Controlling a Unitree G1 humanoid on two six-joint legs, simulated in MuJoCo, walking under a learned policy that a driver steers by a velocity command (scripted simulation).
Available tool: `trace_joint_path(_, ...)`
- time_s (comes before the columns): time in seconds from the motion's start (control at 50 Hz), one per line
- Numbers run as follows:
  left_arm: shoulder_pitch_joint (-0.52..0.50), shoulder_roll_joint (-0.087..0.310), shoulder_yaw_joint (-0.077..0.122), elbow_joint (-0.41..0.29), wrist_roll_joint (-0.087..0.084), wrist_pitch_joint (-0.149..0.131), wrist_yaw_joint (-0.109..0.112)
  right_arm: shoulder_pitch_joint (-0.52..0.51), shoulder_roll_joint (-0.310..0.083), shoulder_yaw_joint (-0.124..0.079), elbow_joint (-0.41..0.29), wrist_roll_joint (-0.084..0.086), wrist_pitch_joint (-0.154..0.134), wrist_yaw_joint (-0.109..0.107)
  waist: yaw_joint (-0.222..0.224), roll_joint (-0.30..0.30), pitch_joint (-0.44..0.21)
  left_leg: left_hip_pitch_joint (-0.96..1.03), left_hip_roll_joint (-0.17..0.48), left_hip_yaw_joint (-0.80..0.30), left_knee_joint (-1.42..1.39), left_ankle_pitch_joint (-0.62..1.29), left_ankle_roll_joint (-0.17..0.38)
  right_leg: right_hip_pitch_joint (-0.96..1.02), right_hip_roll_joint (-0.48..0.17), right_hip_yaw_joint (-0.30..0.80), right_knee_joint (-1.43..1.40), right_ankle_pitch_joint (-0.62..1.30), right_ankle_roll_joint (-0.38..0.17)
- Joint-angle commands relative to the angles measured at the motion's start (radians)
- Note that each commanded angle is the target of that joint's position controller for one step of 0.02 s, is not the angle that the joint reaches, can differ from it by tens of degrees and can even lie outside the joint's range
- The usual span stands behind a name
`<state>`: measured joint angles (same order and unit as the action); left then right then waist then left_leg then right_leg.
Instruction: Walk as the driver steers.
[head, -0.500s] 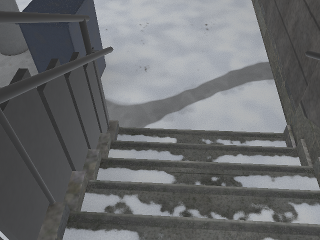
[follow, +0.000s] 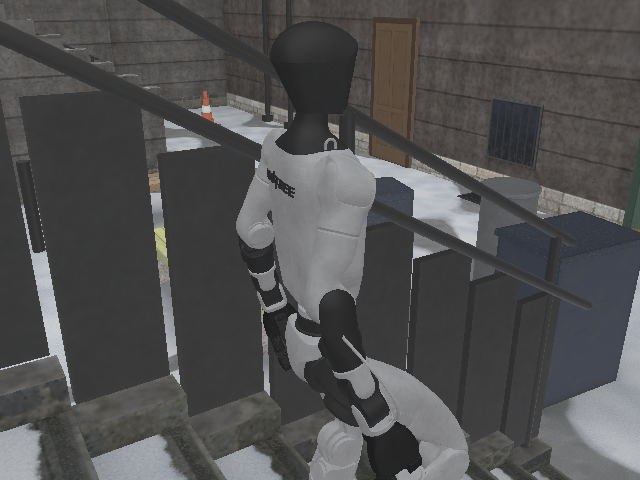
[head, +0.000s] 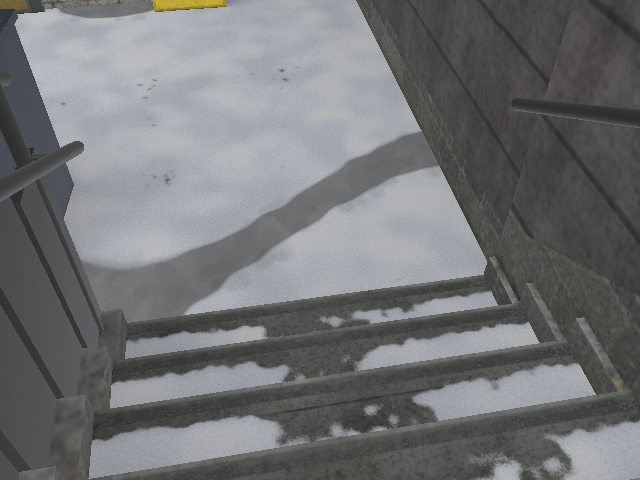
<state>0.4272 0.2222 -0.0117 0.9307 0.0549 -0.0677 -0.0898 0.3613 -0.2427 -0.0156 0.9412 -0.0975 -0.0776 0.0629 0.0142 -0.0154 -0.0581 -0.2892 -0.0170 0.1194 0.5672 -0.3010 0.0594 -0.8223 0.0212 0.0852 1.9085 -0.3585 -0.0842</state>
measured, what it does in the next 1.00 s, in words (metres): goes down: right foot 0.17 m lower, then left foot 0.17 m lower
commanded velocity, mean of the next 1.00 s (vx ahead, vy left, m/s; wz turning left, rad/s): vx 0.50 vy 0.00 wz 0.05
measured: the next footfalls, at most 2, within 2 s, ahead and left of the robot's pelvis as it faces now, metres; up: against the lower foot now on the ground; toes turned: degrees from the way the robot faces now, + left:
right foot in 0.48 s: +0.40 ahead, -0.17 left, -0.17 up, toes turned -14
left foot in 1.00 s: +0.70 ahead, +0.09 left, -0.34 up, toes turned +12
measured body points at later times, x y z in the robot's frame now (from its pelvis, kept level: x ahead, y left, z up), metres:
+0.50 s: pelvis +0.29 -0.05 -0.13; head +0.30 -0.07 +0.32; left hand +0.51 +0.10 -0.24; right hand +0.04 -0.19 -0.25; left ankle +0.02 +0.09 -0.69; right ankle +0.37 -0.16 -0.88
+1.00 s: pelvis +0.58 -0.03 -0.29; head +0.58 -0.01 +0.16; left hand +0.42 +0.14 -0.44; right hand +0.74 -0.24 -0.41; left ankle +0.68 +0.09 -1.03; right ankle +0.37 -0.16 -0.89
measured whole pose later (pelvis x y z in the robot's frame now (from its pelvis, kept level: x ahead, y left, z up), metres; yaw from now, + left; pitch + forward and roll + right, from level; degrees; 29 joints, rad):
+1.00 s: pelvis +0.58 -0.03 -0.29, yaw +5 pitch -1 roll -6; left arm 0.56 0.11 -0.03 1.12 0.12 -0.07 0.00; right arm 0.13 -0.21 -0.01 0.95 -0.10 -0.08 0.07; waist 0.09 0.08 0.01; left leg -0.36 0.12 0.03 0.39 0.32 0.09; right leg -0.05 -0.10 -0.30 1.09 -0.85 0.07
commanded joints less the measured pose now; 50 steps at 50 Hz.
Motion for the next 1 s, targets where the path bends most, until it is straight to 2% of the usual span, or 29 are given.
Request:
trace_joint_path(0.02,0.029,-0.042,-0.012,-0.050,0.047,0.003,-0.026,0.007,0.093,0.039,-0.014,0.022,-0.068,-0.040,0.051,0.062,0.206,-0.174,0.226,-0.173,-0.241,0.303,0.153,-0.110,-0.180,0.026,-0.423,0.386,-0.037)
trace_joint_path(0.06,-0.042,0.016,0.012,-0.038,0.031,0.000,-0.047,0.104,0.045,0.044,0.043,0.019,-0.092,-0.057,-0.035,0.082,0.159,-0.236,0.205,-0.117,-0.244,0.255,0.189,0.038,-0.146,-0.020,-0.750,0.589,-0.014)
trace_joint_path(0.12,-0.025,0.019,0.016,-0.047,0.040,-0.005,-0.033,0.197,-0.059,0.031,0.115,-0.031,-0.086,-0.044,0.020,0.048,0.120,-0.089,0.288,-0.205,-0.112,0.522,0.200,-0.057,-0.116,0.018,-0.676,0.533,-0.004)
trace_joint_path(0.14,-0.148,0.020,0.004,-0.084,0.034,-0.011,-0.016,0.254,-0.024,0.037,0.167,-0.039,-0.084,-0.056,-0.057,0.017,0.142,0.196,0.330,-0.292,-0.076,0.461,0.197,-0.339,-0.149,0.180,-0.838,0.606,0.006)
trace_joint_path(0.2,-0.289,-0.028,-0.023,-0.113,0.030,-0.016,0.020,0.510,0.051,0.059,0.289,-0.025,-0.061,-0.092,-0.138,0.034,0.177,0.522,0.353,-0.393,-0.016,0.373,0.188,-0.653,-0.142,0.164,-1.098,0.707,0.033)
trace_joint_path(0.22,-0.303,-0.009,-0.028,-0.097,0.033,-0.014,0.008,0.445,0.120,0.078,0.252,-0.021,-0.056,-0.093,-0.111,0.004,0.190,0.381,0.300,-0.319,0.015,0.316,0.175,-0.534,-0.158,0.103,-1.229,0.896,0.029)
trace_joint_path(0.26,-0.317,-0.021,-0.032,-0.102,0.043,0.006,-0.023,0.313,0.091,0.087,0.193,-0.022,-0.053,-0.051,-0.054,0.071,0.154,-0.267,0.187,-0.139,-0.078,0.095,0.147,0.211,-0.118,-0.094,-1.119,1.019,0.001)
trace_joint_path(0.28,-0.309,0.018,-0.021,-0.109,0.044,0.016,-0.028,0.263,0.067,0.080,0.172,-0.023,-0.055,-0.046,-0.042,0.064,0.174,-0.326,0.178,-0.118,-0.077,0.037,0.142,0.288,-0.102,-0.097,-1.078,0.941,0.006)
trace_joint_path(0.32,-0.419,0.052,-0.015,-0.166,0.030,0.023,-0.020,0.325,0.017,0.070,0.194,-0.017,-0.061,-0.059,-0.084,0.018,0.237,-0.068,0.240,-0.166,-0.003,0.086,0.153,0.126,-0.132,-0.047,-1.224,0.795,0.021)
trace_joint_path(0.4,-0.567,0.003,-0.031,-0.150,0.043,0.027,-0.019,0.467,-0.015,0.037,0.253,0.018,-0.023,-0.080,-0.205,0.051,0.256,0.288,0.249,-0.227,0.125,0.221,0.157,0.077,-0.133,-0.097,-1.576,0.648,0.036)
trace_joint_path(0.44,-0.515,0.019,-0.015,-0.124,0.035,0.017,-0.006,0.404,-0.026,0.016,0.240,0.006,-0.009,-0.053,-0.167,0.031,0.200,0.211,0.232,-0.195,0.194,0.403,0.135,0.327,-0.094,-0.141,-1.557,0.571,0.015)
trace_joint_path(0.46,-0.324,0.049,0.002,-0.042,0.037,0.010,0.003,0.355,-0.026,0.015,0.238,-0.007,0.001,-0.039,-0.092,0.003,0.169,0.156,0.203,-0.168,0.376,0.375,0.095,0.530,-0.123,-0.106,-1.658,0.729,-0.001)
trace_joint_path(0.48,-0.090,0.107,0.036,0.076,-0.062,-0.003,0.064,0.321,-0.013,0.001,0.234,0.100,0.041,-0.091,0.001,0.057,0.163,0.046,0.093,-0.070,0.713,0.268,0.097,0.767,-0.101,-0.195,-1.656,0.829,0.016)
trace_joint_path(0.5,0.062,0.186,0.057,0.141,-0.057,-0.012,0.084,0.390,0.000,-0.009,0.238,0.115,0.045,-0.104,0.018,-0.088,0.018,-0.175,-0.002,-0.003,1.051,-0.338,0.071,1.093,-0.197,-0.153,-1.538,1.234,0.022)
trace_joint_path(0.52,0.319,0.256,0.071,0.155,0.019,-0.015,0.019,0.641,0.187,0.076,0.272,-0.030,0.019,0.030,0.046,-0.285,-0.497,-0.361,0.053,-0.148,1.380,-0.476,-0.011,1.726,-0.444,0.056,-1.153,1.583,-0.298)
trace_joint_path(0.54,0.391,0.196,0.082,0.192,0.076,0.002,0.006,0.404,0.032,0.022,0.178,0.013,-0.002,0.073,0.168,-0.117,-0.414,-0.596,0.033,-0.175,1.504,-0.561,-0.025,1.710,-0.467,0.113,-1.168,1.539,-0.330)
trace_joint_path(0.56,0.279,0.213,0.098,0.179,0.066,0.011,0.012,0.227,0.016,0.020,0.080,0.064,-0.026,0.075,0.159,-0.090,-0.250,-0.775,0.085,-0.168,1.439,-0.535,-0.022,1.541,-0.506,0.085,-1.266,1.267,-0.308)
trace_joint_path(0.58,0.115,0.123,0.078,0.136,0.047,0.018,0.023,0.116,0.004,0.023,0.033,0.061,-0.036,0.046,0.113,0.042,-0.068,-0.792,0.154,-0.212,1.181,-0.366,0.004,1.248,-0.458,0.106,-1.431,0.659,-0.245)
trace_joint_path(0.6,0.041,0.082,0.059,0.121,0.068,0.023,0.028,0.123,-0.025,0.000,0.056,0.048,-0.041,0.025,0.051,0.072,0.041,-0.612,0.177,-0.217,1.111,-0.277,0.012,0.918,-0.421,0.026,-1.429,0.809,-0.223)
trace_joint_path(0.64,-0.055,-0.023,0.024,0.079,0.042,-0.033,0.060,0.097,0.058,0.003,0.063,0.030,-0.025,0.010,-0.049,-0.020,0.154,-0.340,0.200,-0.223,0.654,0.067,0.045,0.507,-0.331,-0.093,-1.601,0.753,-0.168)
trace_joint_path(0.66,-0.046,-0.027,0.019,0.075,0.023,-0.048,0.062,0.106,0.062,-0.004,0.080,0.018,-0.013,0.016,-0.050,-0.007,0.165,-0.290,0.171,-0.216,0.563,0.179,0.052,0.436,-0.313,-0.123,-1.643,0.619,-0.201)
trace_joint_path(0.72,-0.054,0.014,0.023,0.053,0.069,-0.048,0.064,0.199,0.092,0.004,0.100,-0.001,-0.019,0.042,-0.092,-0.002,0.118,-0.263,0.163,-0.203,0.566,0.306,0.036,0.380,-0.336,-0.138,-1.514,0.610,-0.211)
trace_joint_path(0.74,-0.026,-0.081,-0.008,0.070,0.063,-0.064,0.086,0.079,0.110,0.021,0.050,-0.008,-0.018,0.035,-0.042,0.019,0.122,-0.439,0.249,-0.314,0.314,0.544,0.027,0.531,-0.355,-0.125,-1.486,0.473,-0.162)
trace_joint_path(0.78,0.089,-0.059,-0.019,0.132,0.065,-0.074,0.104,-0.028,0.081,0.026,0.021,0.024,-0.012,0.022,-0.003,0.038,0.117,-0.417,0.235,-0.301,0.092,0.883,0.001,0.577,-0.284,-0.203,-1.346,0.307,-0.093)
trace_joint_path(0.82,0.063,-0.028,-0.023,0.114,0.094,-0.060,0.079,-0.082,0.027,0.012,-0.010,0.020,0.010,0.027,-0.017,-0.010,0.154,-0.140,0.153,-0.173,0.141,0.864,0.016,0.328,-0.244,-0.251,-1.355,0.191,-0.079)
trace_joint_path(0.86,0.031,-0.014,-0.029,0.098,0.085,-0.062,0.063,-0.163,-0.029,-0.002,-0.059,0.005,0.022,0.021,-0.037,-0.013,0.216,-0.111,0.145,-0.157,0.143,0.723,0.038,0.306,-0.297,-0.209,-1.323,0.112,-0.058)
trace_joint_path(0.94,0.222,0.071,0.005,0.184,0.050,-0.017,0.118,-0.356,-0.011,0.010,-0.074,-0.019,0.014,0.009,0.099,0.013,0.291,-0.303,0.161,-0.134,-0.167,0.556,0.031,0.689,-0.377,-0.126,-1.187,0.085,-0.021)
trace_joint_path(0.96,0.229,0.070,0.011,0.186,0.057,-0.001,0.119,-0.327,-0.010,0.005,-0.032,-0.006,0.005,0.003,0.098,0.027,0.259,-0.211,0.142,-0.092,-0.208,0.588,0.021,0.689,-0.354,-0.148,-1.117,0.119,-0.016)
trace_joint_path(1.0,0.130,0.124,0.030,0.168,0.092,0.022,0.066,0.082,-0.092,-0.049,0.124,0.027,-0.019,-0.008,-0.095,0.079,0.134,0.325,0.043,0.042,-0.240,0.701,0.026,0.501,-0.265,-0.274,-0.753,0.276,0.013)
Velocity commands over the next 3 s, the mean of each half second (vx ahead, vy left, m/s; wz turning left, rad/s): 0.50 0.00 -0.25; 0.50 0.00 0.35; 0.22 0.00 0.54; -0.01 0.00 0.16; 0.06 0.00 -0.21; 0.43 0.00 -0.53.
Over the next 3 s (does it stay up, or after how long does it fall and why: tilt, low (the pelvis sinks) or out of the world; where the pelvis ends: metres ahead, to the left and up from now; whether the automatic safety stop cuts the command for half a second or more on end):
stays up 0.90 -0.12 -0.44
